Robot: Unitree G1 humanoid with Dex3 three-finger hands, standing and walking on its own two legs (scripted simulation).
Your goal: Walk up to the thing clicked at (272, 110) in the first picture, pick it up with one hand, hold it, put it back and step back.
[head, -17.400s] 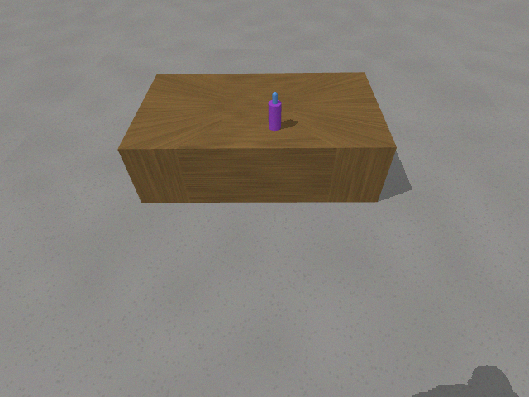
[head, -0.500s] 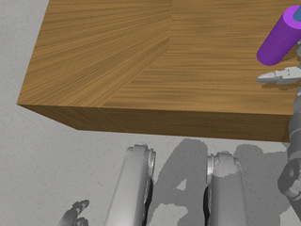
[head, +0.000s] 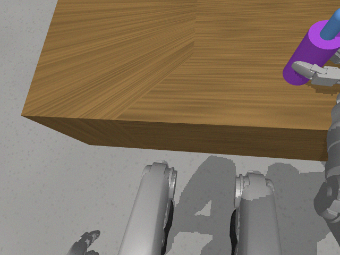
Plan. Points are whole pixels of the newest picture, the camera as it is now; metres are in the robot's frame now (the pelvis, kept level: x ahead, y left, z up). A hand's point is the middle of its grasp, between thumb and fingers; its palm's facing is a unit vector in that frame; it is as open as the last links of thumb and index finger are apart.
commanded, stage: close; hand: right
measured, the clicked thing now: (316, 48) +0.55 -0.21 +0.04
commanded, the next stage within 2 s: settle in 0.02 s
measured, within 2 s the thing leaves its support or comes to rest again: leaves its support in 0.36 s
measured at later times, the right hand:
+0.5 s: hand (336, 50) +0.53 -0.23 +0.05, palm faces +0.21 +0.98 -0.04, open 9.8 cm
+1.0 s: hand out of the picture +0.54 -0.24 +0.12, palm faces +0.22 +0.98 -0.03, open 9.9 cm
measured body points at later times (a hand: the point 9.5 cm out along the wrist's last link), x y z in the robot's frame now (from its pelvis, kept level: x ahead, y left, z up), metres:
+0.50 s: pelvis +0.00 +0.00 +0.02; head +0.21 -0.03 +0.42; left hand +0.09 +0.28 -0.10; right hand +0.51 -0.28 +0.06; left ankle +0.09 +0.13 -0.38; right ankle +0.08 -0.15 -0.38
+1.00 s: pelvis +0.01 +0.00 +0.08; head +0.21 -0.03 +0.49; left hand +0.09 +0.28 -0.04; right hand +0.52 -0.29 +0.12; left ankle +0.09 +0.13 -0.38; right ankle +0.08 -0.15 -0.38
